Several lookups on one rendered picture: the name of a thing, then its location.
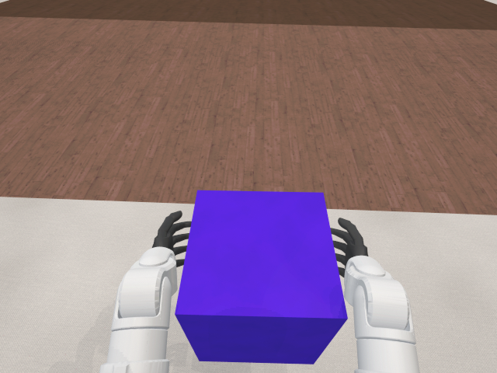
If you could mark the carton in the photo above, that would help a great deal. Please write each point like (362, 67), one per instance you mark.
(260, 281)

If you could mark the robot right hand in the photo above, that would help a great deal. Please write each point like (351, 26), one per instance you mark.
(354, 240)

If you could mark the robot left hand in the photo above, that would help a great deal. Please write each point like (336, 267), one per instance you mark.
(166, 237)

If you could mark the right robot forearm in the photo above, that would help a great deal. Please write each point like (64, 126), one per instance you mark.
(382, 319)

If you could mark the left robot forearm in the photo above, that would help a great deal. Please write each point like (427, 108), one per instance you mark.
(142, 314)

